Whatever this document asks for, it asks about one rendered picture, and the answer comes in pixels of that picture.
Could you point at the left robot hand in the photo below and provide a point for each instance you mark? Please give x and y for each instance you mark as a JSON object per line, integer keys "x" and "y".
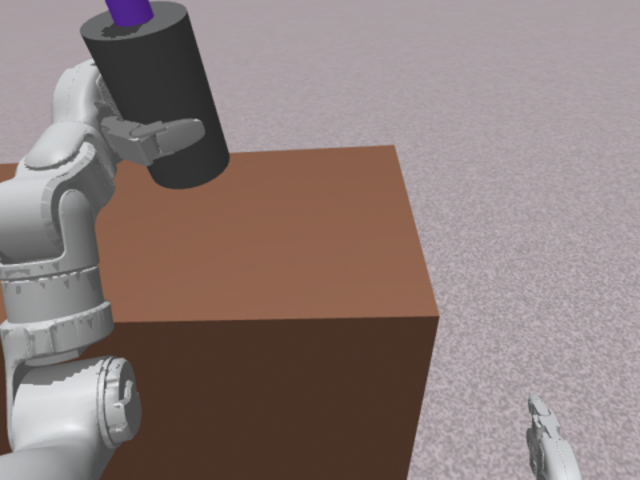
{"x": 81, "y": 95}

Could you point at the bottle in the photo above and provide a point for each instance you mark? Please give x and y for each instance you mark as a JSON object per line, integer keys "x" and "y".
{"x": 148, "y": 57}

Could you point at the right robot hand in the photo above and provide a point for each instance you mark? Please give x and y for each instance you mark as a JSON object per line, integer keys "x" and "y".
{"x": 551, "y": 457}

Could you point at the left robot arm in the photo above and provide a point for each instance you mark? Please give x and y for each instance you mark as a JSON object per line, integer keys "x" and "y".
{"x": 64, "y": 421}

